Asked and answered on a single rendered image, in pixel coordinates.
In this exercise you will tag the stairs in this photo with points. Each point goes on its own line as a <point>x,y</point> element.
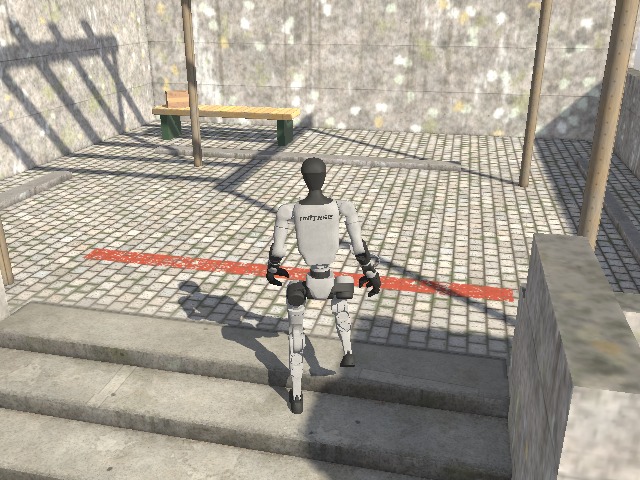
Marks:
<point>72,411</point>

